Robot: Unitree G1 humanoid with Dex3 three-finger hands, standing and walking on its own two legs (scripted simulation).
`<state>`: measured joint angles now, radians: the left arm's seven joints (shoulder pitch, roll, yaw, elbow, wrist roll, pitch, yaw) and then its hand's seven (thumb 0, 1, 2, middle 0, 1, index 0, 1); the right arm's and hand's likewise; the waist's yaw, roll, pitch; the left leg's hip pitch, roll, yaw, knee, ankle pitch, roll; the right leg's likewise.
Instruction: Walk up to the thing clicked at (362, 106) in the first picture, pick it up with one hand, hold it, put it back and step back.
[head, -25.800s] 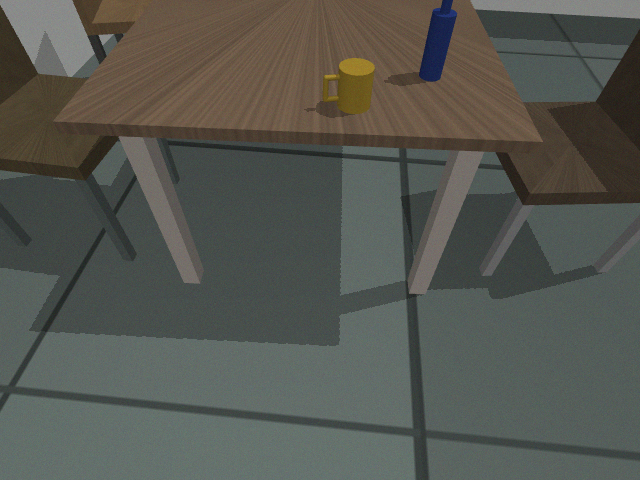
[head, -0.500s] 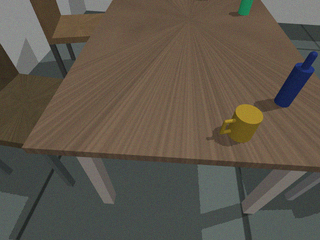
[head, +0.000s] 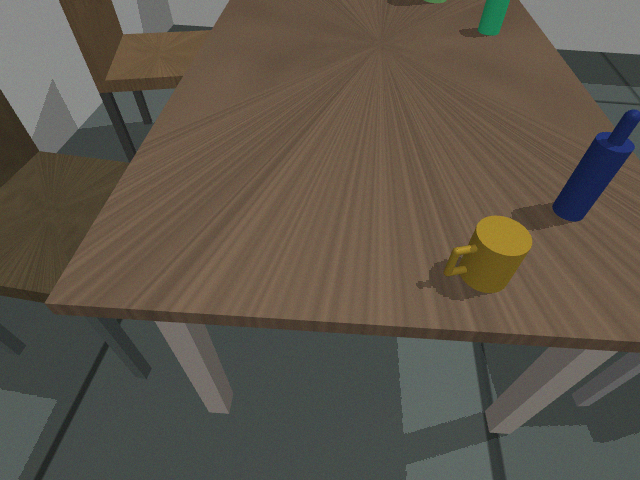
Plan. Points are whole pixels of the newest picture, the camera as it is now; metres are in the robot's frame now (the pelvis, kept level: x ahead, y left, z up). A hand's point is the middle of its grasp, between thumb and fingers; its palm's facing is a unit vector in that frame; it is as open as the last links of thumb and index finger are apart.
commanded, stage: home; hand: right
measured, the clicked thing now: (482, 256) +0.41 -0.23 +0.02
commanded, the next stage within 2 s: stand in 0.26 s
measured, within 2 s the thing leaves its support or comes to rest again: neither
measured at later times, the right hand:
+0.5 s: hand out of the picture +0.07 -0.26 -0.16, palm faces -0.07 +0.94 -0.34, open 16.3 cm
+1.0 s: hand out of the picture +0.06 -0.26 -0.16, palm faces -0.06 +0.94 -0.34, open 7.6 cm
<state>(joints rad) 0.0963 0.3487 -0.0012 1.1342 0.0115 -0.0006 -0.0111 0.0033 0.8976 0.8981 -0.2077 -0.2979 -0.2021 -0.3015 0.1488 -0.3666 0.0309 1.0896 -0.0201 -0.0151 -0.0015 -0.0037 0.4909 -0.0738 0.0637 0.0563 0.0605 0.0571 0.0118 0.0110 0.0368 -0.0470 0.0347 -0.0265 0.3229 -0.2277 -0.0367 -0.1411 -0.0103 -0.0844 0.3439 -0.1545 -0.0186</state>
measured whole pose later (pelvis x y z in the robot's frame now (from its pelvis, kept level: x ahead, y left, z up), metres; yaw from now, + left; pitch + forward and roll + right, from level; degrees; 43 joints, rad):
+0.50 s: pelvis +0.00 +0.00 +0.00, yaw +0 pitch -3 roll +0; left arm 0.11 0.35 0.00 1.14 0.01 0.00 -0.01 0.00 0.90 0.90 -0.21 -0.30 -0.20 -0.30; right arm 0.15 -0.37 0.03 1.10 -0.02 -0.01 0.00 0.00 0.38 -0.18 0.12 0.14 0.12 0.14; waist 0.01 0.02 0.04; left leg -0.04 0.04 -0.03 0.31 -0.22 -0.04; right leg -0.14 -0.01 -0.09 0.34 -0.15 -0.02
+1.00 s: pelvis +0.00 +0.00 +0.00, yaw +0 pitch -3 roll +0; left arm 0.11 0.35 0.00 1.13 0.01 0.00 -0.01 0.00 0.90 0.90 -0.21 -0.30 -0.20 -0.30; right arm 0.16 -0.36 0.02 1.10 -0.02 -0.01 0.00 0.00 -0.86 -0.88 0.20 0.30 0.20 0.30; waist 0.01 0.01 0.04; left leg -0.05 0.04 -0.03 0.32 -0.22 -0.04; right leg -0.15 0.00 -0.08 0.34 -0.15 -0.02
